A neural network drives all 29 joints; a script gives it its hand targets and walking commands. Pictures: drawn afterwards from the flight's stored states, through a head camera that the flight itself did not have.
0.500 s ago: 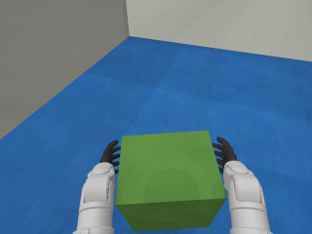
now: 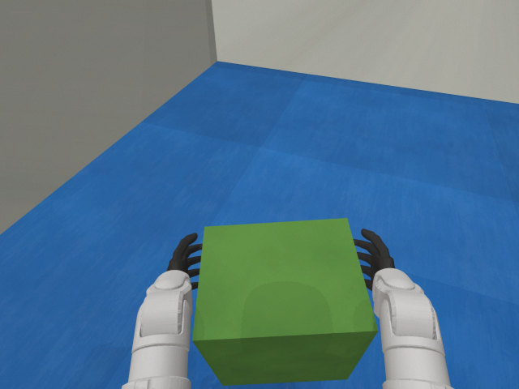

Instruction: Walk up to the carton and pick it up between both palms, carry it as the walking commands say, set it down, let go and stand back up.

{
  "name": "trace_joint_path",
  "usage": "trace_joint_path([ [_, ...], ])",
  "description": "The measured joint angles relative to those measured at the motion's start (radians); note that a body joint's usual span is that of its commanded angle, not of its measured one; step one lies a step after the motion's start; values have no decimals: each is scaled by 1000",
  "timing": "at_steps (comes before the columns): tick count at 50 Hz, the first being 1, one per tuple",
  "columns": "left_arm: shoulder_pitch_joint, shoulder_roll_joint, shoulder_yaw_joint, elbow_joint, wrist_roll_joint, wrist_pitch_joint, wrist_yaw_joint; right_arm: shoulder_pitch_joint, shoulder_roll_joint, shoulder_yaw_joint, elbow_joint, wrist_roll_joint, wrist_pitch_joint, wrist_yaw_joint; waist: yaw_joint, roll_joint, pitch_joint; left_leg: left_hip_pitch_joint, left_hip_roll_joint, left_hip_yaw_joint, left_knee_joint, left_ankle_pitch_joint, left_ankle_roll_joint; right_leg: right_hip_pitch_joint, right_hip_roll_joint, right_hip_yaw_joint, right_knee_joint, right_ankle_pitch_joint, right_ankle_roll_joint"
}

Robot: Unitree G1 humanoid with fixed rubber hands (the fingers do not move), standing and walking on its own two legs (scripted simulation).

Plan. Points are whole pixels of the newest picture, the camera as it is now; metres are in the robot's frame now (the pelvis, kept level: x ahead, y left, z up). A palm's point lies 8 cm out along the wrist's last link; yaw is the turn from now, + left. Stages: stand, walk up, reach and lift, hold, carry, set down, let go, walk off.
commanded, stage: hold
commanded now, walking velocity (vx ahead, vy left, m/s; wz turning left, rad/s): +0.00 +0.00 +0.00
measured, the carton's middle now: (280, 307) +0.27 -0.01 -0.03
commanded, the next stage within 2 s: carry in 0.24 s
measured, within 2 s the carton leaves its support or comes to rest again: neither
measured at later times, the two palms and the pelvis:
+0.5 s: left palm (156, 276) +0.28 +0.19 +0.06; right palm (359, 262) +0.30 -0.13 +0.06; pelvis -0.01 +0.01 -0.02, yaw +6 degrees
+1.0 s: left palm (98, 296) +0.22 +0.24 +0.09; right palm (312, 236) +0.33 -0.05 +0.09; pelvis -0.04 +0.00 -0.01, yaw +20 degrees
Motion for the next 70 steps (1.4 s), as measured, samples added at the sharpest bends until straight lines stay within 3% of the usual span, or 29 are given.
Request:
trace_joint_path([
  [12, 33, 5, -24, -31, -9, 8, 3, 33, -6, 26, -32, 8, 8, -6, 0, 4, 5, 15, 3, -4, -23, 10, -2, 15, 1, -4, -20, 7, -3],
  [20, -22, -4, -7, -87, -77, 42, 34, 18, -4, 10, -126, 63, 43, -41, 12, 33, -106, -273, -6, -35, 254, -92, -9, -243, 10, -41, 223, -99, -2],
  [23, -22, -5, -24, -166, -110, 82, 51, 27, -7, 15, -215, 99, 85, -60, 0, 43, -115, -354, 1, 19, 344, -138, 6, -288, -7, -79, 281, -133, 0],
  [28, -44, 12, -20, -282, -148, 162, 92, -63, -16, 26, -277, 151, 178, -101, 10, -1, -118, -400, -34, 79, 355, -109, 48, -380, -68, -93, 429, -210, 33],
  [32, -105, 67, -22, -295, -211, 246, 133, -131, -17, 29, -275, 170, 246, -150, 13, 24, -131, -443, -29, 38, 325, -83, 51, -466, -14, -104, 578, -367, 48],
  [36, -191, 80, 6, -295, -259, 304, 160, -174, -3, -3, -306, 187, 288, -181, 29, 27, -129, -465, -42, 5, 271, -30, 45, -465, 5, -119, 514, -317, 51],
  [39, -226, 74, 22, -280, -274, 313, 167, -193, -5, -19, -324, 193, 312, -196, 32, 39, -133, -486, -60, -18, 271, -15, 35, -392, 12, -136, 319, -229, 44],
  [41, -223, 48, 28, -258, -269, 307, 173, -189, -25, -21, -320, 205, 329, -201, 34, 89, -127, -499, -48, -35, 316, -52, 29, -360, 31, -165, 259, -118, -17],
  [44, -197, 15, 31, -226, -248, 316, 179, -148, -42, -23, -302, 223, 350, -205, 16, 55, -132, -554, -51, 87, 555, -279, 3, -344, -25, -183, 267, -132, -59],
  [48, -165, -3, 39, -260, -242, 299, 180, -178, -55, -17, -292, 244, 356, -211, -12, 30, -103, -573, -10, 163, 727, -268, -10, -317, -88, -212, 248, -130, -46],
  [52, -171, 5, 40, -307, -241, 285, 179, -218, -67, -2, -294, 256, 337, -211, -23, 24, -94, -544, 23, 172, 671, -251, -23, -335, -133, -250, 273, -140, -27],
  [55, -173, 14, 33, -302, -236, 294, 179, -217, -73, 6, -277, 259, 331, -209, -17, 16, -105, -481, 29, 181, 533, -256, -22, -352, -163, -286, 316, -166, -11],
  [57, -170, 17, 29, -297, -235, 300, 180, -211, -72, 6, -272, 259, 332, -209, -13, 12, -108, -414, 25, 196, 384, -186, -18, -362, -184, -313, 362, -195, 6],
  [59, -172, 34, 29, -296, -242, 305, 180, -213, -54, 1, -260, 252, 323, -208, -11, -19, -102, -387, -3, 203, 316, -136, 27, -392, -220, -307, 445, -233, 30],
  [61, -166, 65, 31, -296, -258, 310, 176, -215, -23, 3, -244, 232, 306, -209, -1, -32, -82, -415, -11, 185, 360, -158, 58, -456, -188, -228, 605, -371, 61],
  [63, -158, 80, 29, -294, -274, 311, 173, -196, 5, -4, -250, 213, 295, -209, 11, -22, -64, -429, -7, 153, 365, -156, 68, -511, -137, -182, 740, -429, 77],
  [66, -167, 79, 30, -283, -287, 301, 173, -167, 35, -28, -279, 200, 278, -207, 40, -25, -47, -434, -17, 120, 332, -124, 69, -569, -101, -150, 817, -387, 81],
  [70, -190, 74, 21, -298, -297, 274, 175, -154, 44, -47, -330, 207, 247, -199, 55, -25, -34, -432, -33, 93, 295, -90, 69, -584, -73, -121, 764, -338, 76],
])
